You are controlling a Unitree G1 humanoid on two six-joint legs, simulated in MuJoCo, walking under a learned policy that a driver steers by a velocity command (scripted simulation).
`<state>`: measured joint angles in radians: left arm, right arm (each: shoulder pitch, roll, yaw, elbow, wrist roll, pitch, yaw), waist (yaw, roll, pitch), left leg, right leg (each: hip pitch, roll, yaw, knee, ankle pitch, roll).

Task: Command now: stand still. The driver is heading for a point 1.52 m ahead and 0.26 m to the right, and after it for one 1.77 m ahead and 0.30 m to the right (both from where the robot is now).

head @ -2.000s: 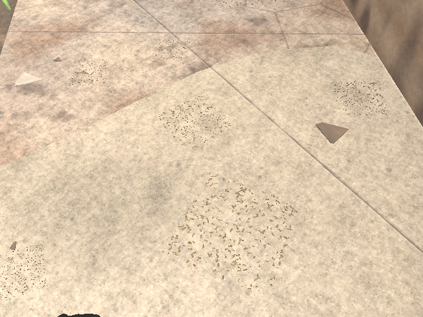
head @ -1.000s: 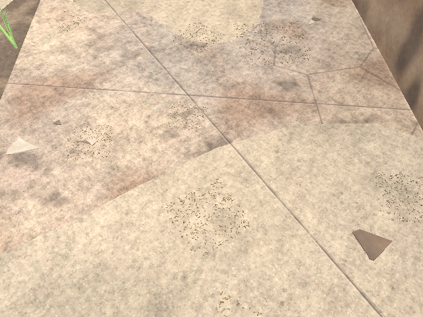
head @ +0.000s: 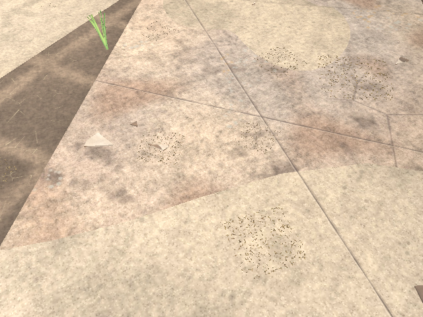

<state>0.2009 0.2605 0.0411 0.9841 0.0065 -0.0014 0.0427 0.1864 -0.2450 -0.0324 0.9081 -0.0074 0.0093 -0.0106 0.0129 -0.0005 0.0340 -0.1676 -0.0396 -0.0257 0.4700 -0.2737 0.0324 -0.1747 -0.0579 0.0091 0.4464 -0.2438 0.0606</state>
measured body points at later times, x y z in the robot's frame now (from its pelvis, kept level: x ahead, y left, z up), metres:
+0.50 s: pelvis +0.00 -0.01 +0.00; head +0.01 +0.00 +0.45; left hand +0.03 +0.25 -0.15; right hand +0.05 -0.26 -0.15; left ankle -0.01 +0.10 -0.74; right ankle +0.00 -0.16 -0.74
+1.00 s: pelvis +0.00 -0.01 +0.00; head +0.01 -0.01 +0.45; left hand +0.00 +0.24 -0.16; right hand +0.02 -0.26 -0.15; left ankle -0.01 +0.10 -0.74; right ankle +0.00 -0.16 -0.74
